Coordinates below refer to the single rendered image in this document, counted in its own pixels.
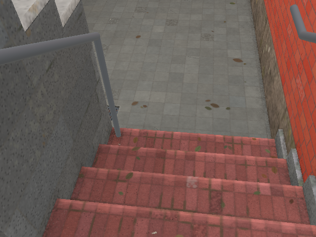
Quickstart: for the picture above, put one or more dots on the stairs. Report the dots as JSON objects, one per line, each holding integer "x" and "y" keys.
{"x": 159, "y": 183}

